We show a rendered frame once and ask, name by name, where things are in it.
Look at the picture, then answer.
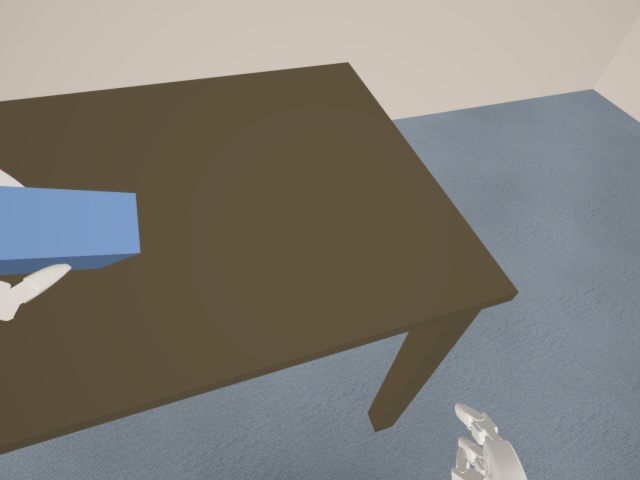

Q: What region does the left robot hand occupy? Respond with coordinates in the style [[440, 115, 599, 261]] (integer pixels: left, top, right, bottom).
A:
[[0, 170, 72, 321]]

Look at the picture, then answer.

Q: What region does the table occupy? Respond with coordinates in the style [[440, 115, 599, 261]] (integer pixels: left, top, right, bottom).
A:
[[0, 62, 519, 455]]

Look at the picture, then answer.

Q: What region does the sponge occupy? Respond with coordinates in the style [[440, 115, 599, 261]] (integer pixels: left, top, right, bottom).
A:
[[0, 186, 140, 275]]

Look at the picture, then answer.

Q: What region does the right robot hand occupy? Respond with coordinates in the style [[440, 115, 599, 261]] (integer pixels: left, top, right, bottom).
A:
[[451, 403, 527, 480]]

